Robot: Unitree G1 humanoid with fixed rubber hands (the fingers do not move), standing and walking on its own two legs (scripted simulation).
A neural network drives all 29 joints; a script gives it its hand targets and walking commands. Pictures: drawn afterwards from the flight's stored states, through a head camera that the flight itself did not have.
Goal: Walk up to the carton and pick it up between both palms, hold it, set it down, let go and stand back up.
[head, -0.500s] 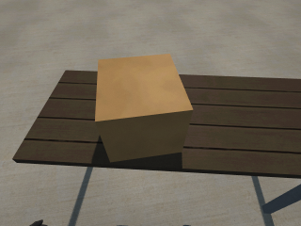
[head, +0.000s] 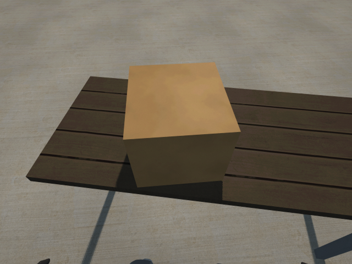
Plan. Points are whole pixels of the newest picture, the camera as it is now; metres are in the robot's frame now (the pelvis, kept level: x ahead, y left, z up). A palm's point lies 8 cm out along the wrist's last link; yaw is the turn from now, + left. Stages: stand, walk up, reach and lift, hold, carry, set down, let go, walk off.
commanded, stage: walk up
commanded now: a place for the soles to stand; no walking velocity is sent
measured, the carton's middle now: (176, 123) +0.49 +0.01 +0.01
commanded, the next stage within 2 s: none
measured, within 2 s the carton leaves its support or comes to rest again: neither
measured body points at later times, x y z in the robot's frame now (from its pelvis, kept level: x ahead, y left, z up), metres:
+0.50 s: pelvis +0.02 +0.00 +0.01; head +0.05 +0.01 +0.46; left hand +0.09 +0.33 -0.09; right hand +0.14 -0.31 -0.09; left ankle +0.05 +0.13 -0.70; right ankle +0.03 -0.12 -0.71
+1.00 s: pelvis +0.02 +0.01 +0.01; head +0.04 +0.01 +0.46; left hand +0.08 +0.34 -0.09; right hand +0.15 -0.30 -0.09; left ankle +0.04 +0.13 -0.70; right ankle +0.03 -0.12 -0.70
